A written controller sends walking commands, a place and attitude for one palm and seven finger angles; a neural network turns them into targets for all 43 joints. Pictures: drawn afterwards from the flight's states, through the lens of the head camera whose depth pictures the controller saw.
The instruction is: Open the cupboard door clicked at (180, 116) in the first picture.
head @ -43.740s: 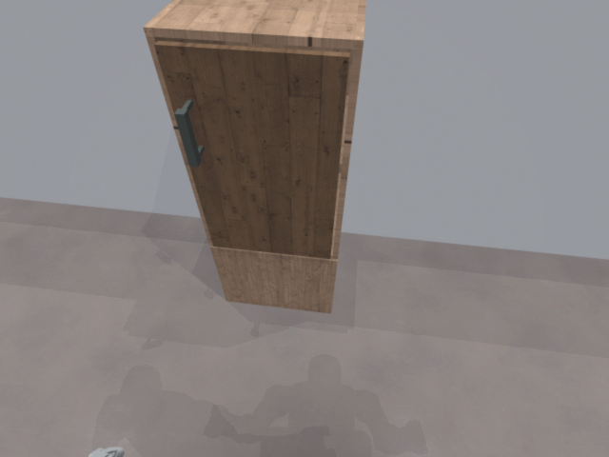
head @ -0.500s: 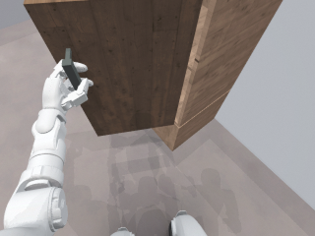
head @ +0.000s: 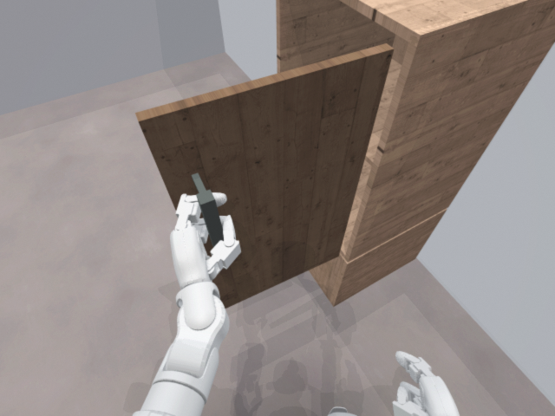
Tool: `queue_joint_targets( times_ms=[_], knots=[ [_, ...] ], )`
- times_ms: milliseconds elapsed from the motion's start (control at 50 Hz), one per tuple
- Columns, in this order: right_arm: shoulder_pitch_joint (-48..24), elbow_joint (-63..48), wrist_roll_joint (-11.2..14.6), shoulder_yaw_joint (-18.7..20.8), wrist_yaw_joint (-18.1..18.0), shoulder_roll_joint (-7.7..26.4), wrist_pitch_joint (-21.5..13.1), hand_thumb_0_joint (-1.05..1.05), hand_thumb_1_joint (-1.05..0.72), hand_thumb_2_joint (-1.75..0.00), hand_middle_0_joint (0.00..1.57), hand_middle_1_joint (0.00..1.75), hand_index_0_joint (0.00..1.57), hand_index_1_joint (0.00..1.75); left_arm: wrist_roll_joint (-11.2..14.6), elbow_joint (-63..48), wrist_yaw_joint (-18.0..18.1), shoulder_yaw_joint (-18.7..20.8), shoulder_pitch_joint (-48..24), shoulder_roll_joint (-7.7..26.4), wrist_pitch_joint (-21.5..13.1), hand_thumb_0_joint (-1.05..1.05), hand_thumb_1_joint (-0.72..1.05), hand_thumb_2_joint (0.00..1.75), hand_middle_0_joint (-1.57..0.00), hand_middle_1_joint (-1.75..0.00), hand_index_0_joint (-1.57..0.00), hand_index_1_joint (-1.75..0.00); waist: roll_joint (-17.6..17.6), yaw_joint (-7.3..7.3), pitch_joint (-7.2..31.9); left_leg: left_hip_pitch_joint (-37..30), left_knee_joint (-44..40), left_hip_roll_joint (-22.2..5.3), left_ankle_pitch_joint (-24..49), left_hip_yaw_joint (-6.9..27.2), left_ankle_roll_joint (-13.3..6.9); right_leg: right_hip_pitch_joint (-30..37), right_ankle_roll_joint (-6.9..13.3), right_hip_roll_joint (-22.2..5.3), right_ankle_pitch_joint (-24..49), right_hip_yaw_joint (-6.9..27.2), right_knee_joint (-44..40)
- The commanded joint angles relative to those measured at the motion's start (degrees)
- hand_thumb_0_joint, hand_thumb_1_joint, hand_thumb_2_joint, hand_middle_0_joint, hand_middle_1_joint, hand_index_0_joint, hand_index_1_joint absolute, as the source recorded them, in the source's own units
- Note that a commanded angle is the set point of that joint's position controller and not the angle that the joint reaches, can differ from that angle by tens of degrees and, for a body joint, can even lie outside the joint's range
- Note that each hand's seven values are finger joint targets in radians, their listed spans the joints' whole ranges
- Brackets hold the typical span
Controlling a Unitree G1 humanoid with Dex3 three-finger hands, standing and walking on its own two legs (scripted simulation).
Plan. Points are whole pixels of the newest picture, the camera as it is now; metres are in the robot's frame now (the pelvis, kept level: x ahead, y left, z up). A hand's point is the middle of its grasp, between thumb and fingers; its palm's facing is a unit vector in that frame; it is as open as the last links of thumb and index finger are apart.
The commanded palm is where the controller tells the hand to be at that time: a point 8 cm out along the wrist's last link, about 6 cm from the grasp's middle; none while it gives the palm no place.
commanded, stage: pull the door open along its arc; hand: left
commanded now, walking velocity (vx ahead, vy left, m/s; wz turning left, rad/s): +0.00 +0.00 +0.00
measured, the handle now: (209, 214) +0.39 +0.13 +0.06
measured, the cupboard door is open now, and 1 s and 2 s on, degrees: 87 98 100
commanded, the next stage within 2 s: open thumb and fingers to let go in 0.20 s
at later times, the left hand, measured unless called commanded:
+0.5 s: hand (259, 270) +0.30 +0.04 +0.06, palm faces +0.32 -0.95 -0.02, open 6.5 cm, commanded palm +0.25 +0.09 +0.06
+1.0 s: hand (261, 270) +0.30 +0.04 +0.06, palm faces +0.29 -0.96 -0.02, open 14.5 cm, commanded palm +0.26 +0.08 +0.06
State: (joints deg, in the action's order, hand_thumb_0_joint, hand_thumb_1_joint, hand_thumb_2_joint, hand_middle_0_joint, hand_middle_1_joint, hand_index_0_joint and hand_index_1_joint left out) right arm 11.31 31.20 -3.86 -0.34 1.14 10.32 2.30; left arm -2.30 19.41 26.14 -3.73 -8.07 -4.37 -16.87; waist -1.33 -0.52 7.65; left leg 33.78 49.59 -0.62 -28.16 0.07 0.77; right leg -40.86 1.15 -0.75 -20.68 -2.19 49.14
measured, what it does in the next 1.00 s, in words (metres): stands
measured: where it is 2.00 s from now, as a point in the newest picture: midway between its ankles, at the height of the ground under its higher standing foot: outside the picture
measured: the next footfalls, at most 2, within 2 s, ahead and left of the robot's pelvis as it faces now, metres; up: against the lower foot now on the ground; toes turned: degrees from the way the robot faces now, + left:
none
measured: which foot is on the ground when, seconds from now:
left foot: down 0.00-1.00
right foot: down 0.00-1.00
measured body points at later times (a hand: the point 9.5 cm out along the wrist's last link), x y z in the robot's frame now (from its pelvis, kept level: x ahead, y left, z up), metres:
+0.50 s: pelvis -0.01 -0.02 +0.00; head +0.03 -0.04 +0.44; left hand +0.28 +0.09 +0.06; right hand +0.18 -0.23 -0.11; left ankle -0.04 +0.13 -0.69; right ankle +0.03 -0.11 -0.70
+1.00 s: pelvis -0.03 +0.00 -0.01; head +0.01 -0.02 +0.44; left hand +0.28 +0.09 +0.06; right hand +0.14 -0.22 -0.12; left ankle -0.04 +0.13 -0.69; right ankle +0.03 -0.11 -0.70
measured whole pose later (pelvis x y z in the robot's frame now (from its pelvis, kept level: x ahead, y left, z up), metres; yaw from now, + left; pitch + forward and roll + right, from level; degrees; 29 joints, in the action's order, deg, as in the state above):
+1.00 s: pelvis -0.03 +0.00 -0.01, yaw +1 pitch +10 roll +1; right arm 11.9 34.0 -4.2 -0.2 0.9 10.4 -1.0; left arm -4.6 17.4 34.2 -13.9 -6.4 -7.0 -13.0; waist -1.9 -0.6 6.5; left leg 35.3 52.9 0.2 -27.7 0.8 1.0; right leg -42.1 1.6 -1.6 -20.5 -2.7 52.4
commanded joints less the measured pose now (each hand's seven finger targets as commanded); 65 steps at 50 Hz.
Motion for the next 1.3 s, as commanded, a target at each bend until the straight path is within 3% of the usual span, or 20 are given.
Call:
queue_joint_targets(
  times_ms=[0,40,140,200,240,280,340,480,600,680,720,820,940,1000,1080,1200,1220,1240,1260,1280],
  knots=[
    [-0.4,-7.96,0.12,2.53,-0.43,5.7,-2.85,0.0,-0.9,-0.9,0.2,0.3,0.2,0.3,-0.78,-17.42,0.77,-3.82,-1.99,-2.42,-3.06,0.0,0.9,0.9,-0.4,-1.35,-0.4,-1.35,5.44,0.89,16.27,-0.15,-5.6,1.46,20.22,-1.88,-0.53,22.62,0.73,-0.31,22.88,0.39,-5.5],
    [-1.1,-8.52,0.23,2.49,-0.18,5.53,-3.2,0.0,-0.9,-0.9,0.2,0.3,0.2,0.3,-1.26,-19.65,1.38,-6.5,2.01,-4.15,-2.38,0.0,0.9,0.9,-0.4,-1.35,-0.4,-1.35,6.66,0.64,14.94,0.18,-5.4,1.38,19.72,-1.56,-0.48,22.5,0.79,-0.32,22.73,0.46,-5.76],
    [-2.65,-9.56,0.03,2.39,0.24,4.68,-4.1,0.0,-0.9,-0.9,0.2,0.3,0.2,0.3,-4.97,-24.82,4.69,-12.02,8.19,-7.21,-0.48,0.0,0.9,0.9,-0.4,-1.35,-0.4,-1.35,5.52,0.59,13.28,0.15,-4.66,1.55,18.05,-1.17,-0.58,20.92,1.01,-0.33,20.01,0.68,-5.77],
    [-4.0,-9.98,0.49,1.91,0.51,4.1,-5.03,0.0,-0.9,-0.9,0.2,0.3,0.2,0.3,-3.44,-26.63,5.32,-14.62,11.61,-10.34,1.14,0.0,0.9,0.9,-0.4,-1.35,-0.4,-1.35,5.84,0.63,12.08,0.07,-4.53,1.87,16.68,-0.94,-0.51,20.79,0.99,-0.23,18.13,0.17,-6.35],
    [-4.71,-9.39,0.63,1.66,0.18,4.4,-5.22,0.0,-0.9,-0.9,0.2,0.3,0.2,0.3,-3.27,-26.27,6.21,-13.44,7.91,-8.83,1.87,0.0,0.9,0.9,-0.4,-1.35,-0.4,-1.35,6.44,0.15,11.2,0.31,-4.07,2.11,15.03,-0.62,-0.59,19.53,0.8,-0.37,15.3,0.81,-7.16],
    [-5.36,-7.83,0.34,1.27,-0.63,4.58,-5.1,0.0,-0.9,-0.9,0.2,0.3,0.2,0.3,-3.32,-24.37,7.67,-10.51,-1.37,-5.82,2.08,0.0,0.9,0.9,-0.4,-1.35,-0.4,-1.35,6.66,-0.79,10.12,1.13,-3.49,2.45,12.43,-0.43,-0.79,17.38,0.32,-0.9,11.01,1.72,-7.84],
    [-5.61,-7.24,-0.01,1.3,-1.18,4.37,-5.4,0.0,-0.9,-0.9,0.2,0.3,0.2,0.3,-3.18,-21.05,7.96,-8.75,-1.06,-5.32,2.27,0.0,0.69,0.81,-0.38,-1.33,-0.38,-1.33,8.36,0.5,11.52,1.59,-3.47,2.8,11.64,-0.64,-0.9,18.47,-0.06,-1.17,9.18,2.94,-9.02],
    [-4.74,-6.63,-0.22,1.7,-1.27,4.55,-5.74,0.0,-0.9,-0.9,0.2,0.3,0.2,0.3,-3.13,-20.19,5.47,-10.0,-3.55,-6.29,0.43,0.0,0.2,0.6,-0.35,-1.27,-0.35,-1.27,8.36,-0.36,13.28,1.83,-2.94,2.54,12.25,-0.75,-1.0,19.19,-0.44,-1.72,12.15,3.23,-8.02],
    [-5.19,-6.24,-0.2,1.65,-1.59,4.78,-6.31,0.0,-0.9,-0.9,0.2,0.3,0.2,0.3,-3.57,-18.37,5.01,-10.68,-9.76,-6.36,-0.6,0.0,-0.22,0.42,-0.32,-1.23,-0.32,-1.23,7.26,-1.28,11.46,2.38,-2.83,2.52,8.73,-0.42,-1.26,15.46,-0.12,-1.72,4.17,3.26,-8.68],
    [-5.19,-6.23,-0.15,1.76,-1.81,4.91,-6.36,0.0,-0.9,-0.9,0.2,0.3,0.2,0.3,-3.61,-16.31,5.42,-9.96,-11.01,-6.05,-0.49,0.0,-0.5,0.3,-0.3,-1.2,-0.3,-1.2,7.77,-0.73,12.56,2.89,-3.24,2.61,8.21,-0.46,-1.3,15.71,0.07,-1.55,2.8,2.87,-8.39],
    [-4.87,-6.06,-0.14,1.83,-1.75,4.94,-6.33,0.0,-0.9,-0.9,0.2,0.3,0.2,0.3,-3.84,-16.32,5.67,-9.9,-11.9,-6.17,-0.42,0.0,-0.5,0.3,-0.3,-1.2,-0.3,-1.2,6.23,-0.67,13.42,2.28,-3.41,2.53,9.18,-0.51,-1.2,15.65,0.33,-1.34,4.31,2.19,-7.57],
    [-4.28,-6.29,-0.12,1.91,-1.08,5.18,-6.49,0.0,-0.9,-0.9,0.2,0.3,0.2,0.3,-4.19,-14.94,6.79,-12.24,-11.97,-9.05,0.0,0.0,-0.5,0.3,-0.26,-0.95,-0.26,-0.95,6.36,-1.01,12.94,1.77,-3.86,2.07,10.28,-0.07,-1.03,14.08,0.72,-0.65,5.75,0.24,-6.0],
    [-4.6,-6.51,-0.09,1.89,-0.8,5.24,-6.39,0.0,-0.9,-0.9,0.2,0.3,0.2,0.3,-3.81,-14.85,8.3,-10.25,-11.24,-7.77,0.41,0.0,-0.5,0.3,-0.21,-0.65,-0.21,-0.65,7.18,0.21,13.6,1.98,-4.53,2.01,10.45,-0.09,-0.9,15.1,1.0,-0.2,5.17,0.04,-6.12],
    [-4.57,-6.23,-0.11,1.74,-0.78,5.22,-6.24,0.0,-0.9,-0.9,0.2,0.3,0.2,0.3,-3.8,-14.4,8.56,-10.63,-12.58,-8.35,0.65,0.0,-0.5,0.3,-0.18,-0.5,-0.18,-0.5,7.3,-0.4,12.69,2.04,-4.5,1.92,10.1,-0.24,-0.93,14.51,0.85,-0.3,4.67,0.2,-6.47],
    [-4.87,-6.47,-0.05,1.7,-0.62,4.93,-6.31,0.0,-0.9,-0.9,0.2,0.3,0.2,0.3,-3.55,-15.2,8.62,-10.34,-10.59,-8.37,0.81,0.0,-0.5,0.3,-0.15,-0.3,-0.15,-0.3,7.07,0.35,12.76,1.94,-4.57,2.0,9.96,-0.37,-0.82,14.74,0.92,-0.23,4.32,0.16,-6.52],
    [-5.15,-6.65,0.12,1.61,-0.27,4.8,-6.33,0.0,-0.9,-0.9,0.2,0.3,0.2,0.3,-3.67,-17.03,8.79,-11.35,-10.67,-9.28,0.8,0.0,-0.5,0.3,-0.15,-0.3,-0.15,-0.3,6.13,0.2,12.52,1.61,-4.43,1.99,10.16,-0.17,-0.66,13.92,1.08,-0.1,4.25,-0.31,-5.81],
    [-0.87,-4.49,0.42,1.81,-0.37,6.88,-6.06,0.0,-0.9,-0.9,0.2,0.3,0.2,0.3,-10.7,-17.61,-3.99,-23.83,-9.44,-3.91,-1.25,0.0,-0.5,0.3,-0.15,-0.3,-0.15,-0.3,8.38,-5.16,9.47,0.01,-3.18,1.63,10.61,-0.2,-2.05,11.13,0.99,-0.44,9.39,1.25,-4.9],
    [-0.05,-6.54,0.97,2.34,-0.79,7.14,-6.11,0.0,-0.9,-0.9,0.2,0.3,0.2,0.3,-8.11,-21.33,-10.97,-19.22,-13.24,0.41,-3.65,0.0,-0.5,0.3,-0.15,-0.3,-0.15,-0.3,6.89,-3.97,13.78,0.72,-2.52,2.05,12.0,-0.18,-2.44,13.51,1.2,-0.99,12.84,1.71,-3.89],
    [-0.63,-7.22,1.29,2.17,-1.22,6.8,-6.57,0.0,-0.9,-0.9,0.2,0.3,0.2,0.3,-7.12,-22.77,-16.27,-18.65,-12.56,2.4,-5.34,0.0,-0.5,0.3,-0.15,-0.3,-0.15,-0.3,5.02,-2.99,15.25,0.46,-2.5,2.14,12.2,-0.3,-2.37,15.23,1.17,-1.17,14.01,2.03,-2.96],
    [-0.43,-8.11,2.0,2.12,-1.46,6.76,-7.09,0.0,-0.9,-0.9,0.2,0.3,0.2,0.3,-5.12,-23.25,-21.22,-19.32,-11.1,2.23,-6.02,0.0,-0.5,0.3,-0.15,-0.3,-0.15,-0.3,3.44,-3.21,14.86,-0.38,-2.59,2.18,11.7,-0.18,-2.36,14.71,1.2,-1.09,13.62,1.93,-2.88]
  ],
)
